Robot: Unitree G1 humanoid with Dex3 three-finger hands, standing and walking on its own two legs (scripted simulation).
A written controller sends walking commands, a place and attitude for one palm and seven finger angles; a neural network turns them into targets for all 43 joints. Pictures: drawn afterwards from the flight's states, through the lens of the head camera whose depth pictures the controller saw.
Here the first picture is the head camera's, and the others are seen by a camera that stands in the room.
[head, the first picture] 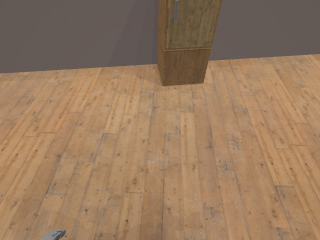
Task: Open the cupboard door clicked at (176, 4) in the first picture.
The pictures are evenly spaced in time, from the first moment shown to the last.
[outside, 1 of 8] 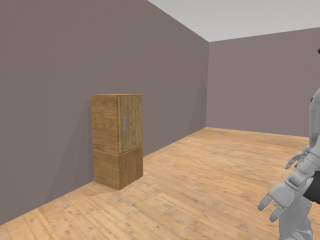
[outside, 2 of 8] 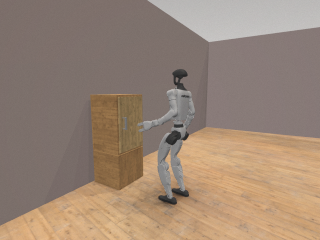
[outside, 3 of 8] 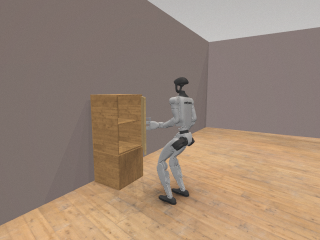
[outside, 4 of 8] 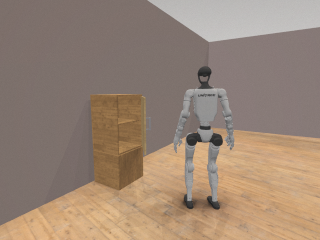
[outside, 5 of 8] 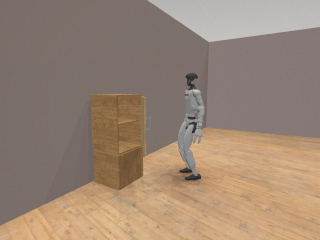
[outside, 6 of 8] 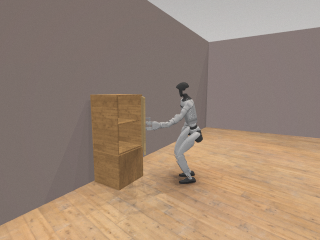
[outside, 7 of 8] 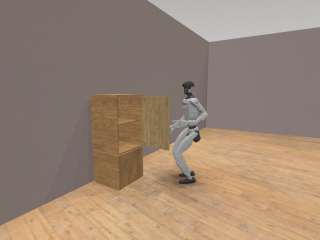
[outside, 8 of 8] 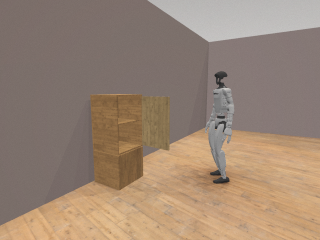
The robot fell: no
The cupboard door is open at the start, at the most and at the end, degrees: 0 86 86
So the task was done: yes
